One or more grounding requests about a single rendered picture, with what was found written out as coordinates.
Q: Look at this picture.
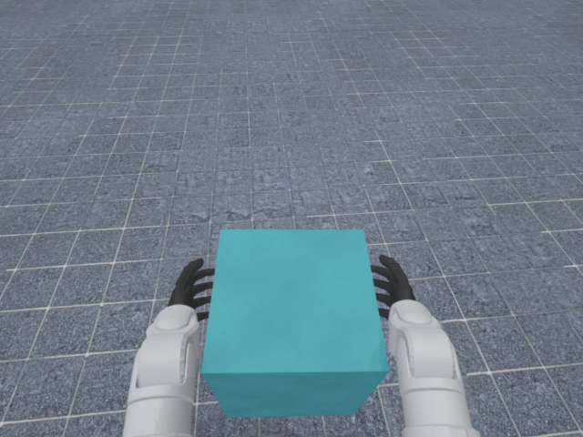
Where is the robot right hand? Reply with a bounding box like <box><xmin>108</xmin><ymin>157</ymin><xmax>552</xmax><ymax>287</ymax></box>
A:
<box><xmin>370</xmin><ymin>255</ymin><xmax>416</xmax><ymax>319</ymax></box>

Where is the right robot forearm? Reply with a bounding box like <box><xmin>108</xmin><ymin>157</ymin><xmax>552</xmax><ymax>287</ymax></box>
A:
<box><xmin>388</xmin><ymin>300</ymin><xmax>481</xmax><ymax>437</ymax></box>

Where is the robot left hand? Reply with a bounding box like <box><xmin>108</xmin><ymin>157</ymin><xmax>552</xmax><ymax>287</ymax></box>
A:
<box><xmin>168</xmin><ymin>258</ymin><xmax>215</xmax><ymax>321</ymax></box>

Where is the left robot forearm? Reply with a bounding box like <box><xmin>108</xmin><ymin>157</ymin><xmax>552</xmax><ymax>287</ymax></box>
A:
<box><xmin>122</xmin><ymin>304</ymin><xmax>200</xmax><ymax>437</ymax></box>

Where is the carton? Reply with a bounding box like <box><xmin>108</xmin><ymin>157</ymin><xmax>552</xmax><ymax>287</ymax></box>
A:
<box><xmin>201</xmin><ymin>229</ymin><xmax>389</xmax><ymax>417</ymax></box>

